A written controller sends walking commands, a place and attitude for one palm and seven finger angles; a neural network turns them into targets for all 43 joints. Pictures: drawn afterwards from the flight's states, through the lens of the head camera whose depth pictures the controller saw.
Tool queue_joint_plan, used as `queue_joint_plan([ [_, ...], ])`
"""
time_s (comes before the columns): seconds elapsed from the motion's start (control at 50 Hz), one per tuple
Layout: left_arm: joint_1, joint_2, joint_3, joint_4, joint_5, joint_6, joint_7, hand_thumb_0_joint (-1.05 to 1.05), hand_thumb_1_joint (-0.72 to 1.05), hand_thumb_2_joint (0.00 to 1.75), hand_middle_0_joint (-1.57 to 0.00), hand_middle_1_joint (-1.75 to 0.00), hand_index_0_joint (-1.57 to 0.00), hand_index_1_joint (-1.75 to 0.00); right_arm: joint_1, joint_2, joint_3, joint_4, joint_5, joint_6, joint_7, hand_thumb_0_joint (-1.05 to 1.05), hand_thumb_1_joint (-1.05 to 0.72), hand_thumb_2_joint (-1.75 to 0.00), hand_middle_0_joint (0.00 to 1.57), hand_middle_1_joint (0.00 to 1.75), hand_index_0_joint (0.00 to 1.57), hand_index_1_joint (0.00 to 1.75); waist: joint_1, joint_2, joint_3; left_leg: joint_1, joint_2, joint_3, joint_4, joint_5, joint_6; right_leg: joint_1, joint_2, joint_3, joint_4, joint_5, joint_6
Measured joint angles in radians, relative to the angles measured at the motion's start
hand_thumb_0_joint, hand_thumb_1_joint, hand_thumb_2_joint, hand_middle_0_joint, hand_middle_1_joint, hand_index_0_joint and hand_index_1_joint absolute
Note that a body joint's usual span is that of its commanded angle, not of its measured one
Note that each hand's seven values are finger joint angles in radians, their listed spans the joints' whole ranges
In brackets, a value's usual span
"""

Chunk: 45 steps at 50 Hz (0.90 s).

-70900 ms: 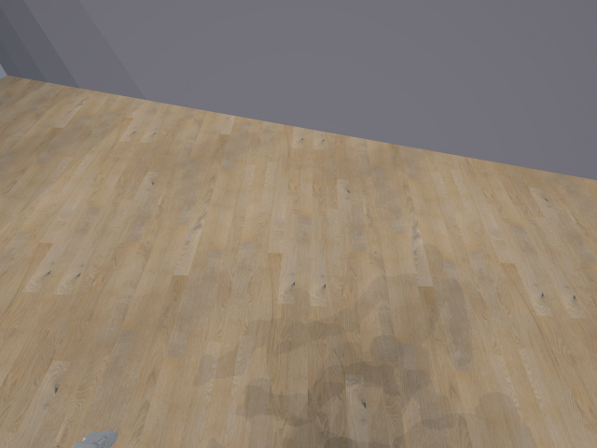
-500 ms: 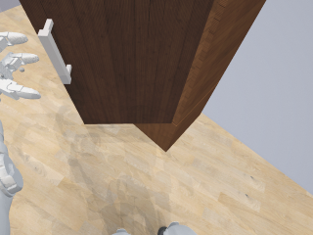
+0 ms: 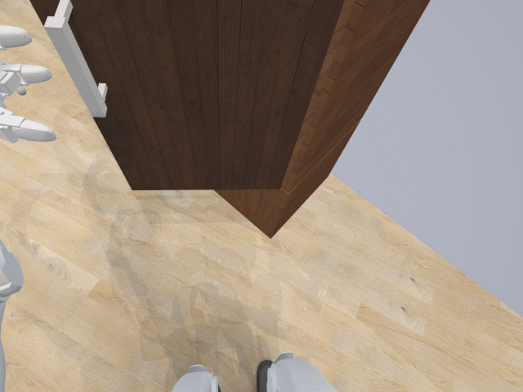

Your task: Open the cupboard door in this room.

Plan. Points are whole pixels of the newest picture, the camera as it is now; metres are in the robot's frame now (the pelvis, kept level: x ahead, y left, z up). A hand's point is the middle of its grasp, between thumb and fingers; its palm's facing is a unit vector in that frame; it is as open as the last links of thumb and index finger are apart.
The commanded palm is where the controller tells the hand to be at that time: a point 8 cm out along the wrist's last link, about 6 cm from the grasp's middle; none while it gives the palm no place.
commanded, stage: move the hooked fingers beside the handle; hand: left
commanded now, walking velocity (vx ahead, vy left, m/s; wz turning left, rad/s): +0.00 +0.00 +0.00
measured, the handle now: (83, 64) +0.56 +0.21 +0.11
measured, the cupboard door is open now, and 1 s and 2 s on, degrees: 45 45 45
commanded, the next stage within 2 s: slide the fingers in behind the handle in 0.60 s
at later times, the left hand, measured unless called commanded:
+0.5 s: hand (22, 88) +0.52 +0.28 +0.11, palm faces -0.01 -1.00 +0.00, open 13.9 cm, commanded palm +0.50 +0.32 +0.11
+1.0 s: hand (47, 92) +0.51 +0.25 +0.11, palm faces -0.03 -1.00 +0.00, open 14.0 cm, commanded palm +0.49 +0.29 +0.11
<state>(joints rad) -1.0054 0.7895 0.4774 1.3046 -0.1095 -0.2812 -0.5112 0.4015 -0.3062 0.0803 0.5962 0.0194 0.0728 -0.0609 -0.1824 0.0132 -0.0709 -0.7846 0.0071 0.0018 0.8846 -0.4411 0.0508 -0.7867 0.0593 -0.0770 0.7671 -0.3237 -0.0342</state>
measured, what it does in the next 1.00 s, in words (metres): stands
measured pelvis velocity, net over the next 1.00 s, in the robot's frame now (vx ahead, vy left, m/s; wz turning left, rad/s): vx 0.02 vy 0.00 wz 0.00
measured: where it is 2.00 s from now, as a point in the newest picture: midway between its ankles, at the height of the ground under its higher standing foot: outside the picture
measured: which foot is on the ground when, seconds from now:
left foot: down 0.00-1.00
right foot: down 0.00-1.00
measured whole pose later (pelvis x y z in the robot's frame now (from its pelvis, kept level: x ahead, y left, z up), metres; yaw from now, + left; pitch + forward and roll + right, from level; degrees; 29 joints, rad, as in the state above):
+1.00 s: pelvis +0.02 +0.00 +0.00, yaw +0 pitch +20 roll -4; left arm -0.91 0.66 0.45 1.19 -0.13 -0.28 -0.45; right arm 0.40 -0.28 0.06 0.59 0.01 0.10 -0.03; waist -0.16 0.03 -0.10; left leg -0.75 0.01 0.00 0.87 -0.46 0.05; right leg -0.75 0.06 -0.07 0.75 -0.34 -0.03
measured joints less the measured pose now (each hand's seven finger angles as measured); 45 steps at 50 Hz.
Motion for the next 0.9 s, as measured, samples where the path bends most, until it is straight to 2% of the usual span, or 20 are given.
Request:
queue_joint_plan([
  [0.12, -0.036, 0.036, 0.005, 0.022, 0.017, 0.015, -0.002, -0.01, -0.50, 0.30, -0.30, -1.20, -0.30, -1.20, 0.041, -0.004, 0.002, 0.012, -0.004, 0.004, -0.002, 0.00, -0.90, -0.90, 0.20, 0.30, 0.20, 0.30, -0.021, 0.004, 0.005, -0.032, 0.003, 0.002, 0.010, -0.002, 0.002, -0.030, 0.003, 0.002, 0.004, 0.003, 0.001],
  [0.32, 0.023, 0.025, 0.054, -0.032, 0.015, 0.018, 0.001, -0.01, -0.49, 0.30, -0.30, -1.20, -0.30, -1.20, 0.083, 0.003, -0.008, 0.008, -0.012, 0.024, 0.013, 0.00, -0.90, -0.90, 0.20, 0.30, 0.20, 0.30, -0.029, 0.008, -0.010, -0.021, 0.012, 0.020, -0.005, -0.013, 0.005, -0.026, 0.013, 0.022, -0.012, 0.001, 0.006],
  [0.44, 0.085, 0.007, 0.071, -0.071, -0.001, 0.014, 0.001, -0.01, -0.49, 0.30, -0.30, -1.20, -0.30, -1.20, 0.075, 0.010, -0.015, -0.010, -0.011, 0.029, 0.024, 0.00, -0.90, -0.90, 0.20, 0.30, 0.20, 0.30, -0.015, 0.011, -0.020, 0.007, 0.013, 0.025, -0.018, -0.020, 0.007, 0.000, 0.015, 0.028, -0.024, -0.005, 0.009],
  [0.64, 0.085, -0.051, 0.005, -0.095, -0.028, 0.006, -0.004, -0.01, -0.50, 0.30, -0.30, -1.20, -0.30, -1.20, 0.013, 0.012, -0.020, -0.007, -0.010, 0.028, 0.023, 0.00, -0.90, -0.90, 0.20, 0.30, 0.20, 0.30, 0.020, 0.011, -0.027, 0.019, 0.000, 0.003, -0.016, -0.023, 0.007, 0.022, 0.002, 0.008, -0.025, -0.017, 0.012],
  [0.9, 0.081, -0.112, -0.034, -0.114, -0.033, 0.002, 0.033, -0.01, -0.50, 0.30, -0.30, -1.20, -0.30, -1.20, -0.011, 0.019, -0.019, -0.009, -0.010, 0.024, 0.028, 0.00, -0.90, -0.90, 0.20, 0.30, 0.20, 0.30, 0.028, 0.011, -0.029, 0.029, -0.004, -0.002, -0.014, -0.021, 0.004, 0.031, -0.001, 0.002, -0.016, -0.021, 0.008],
])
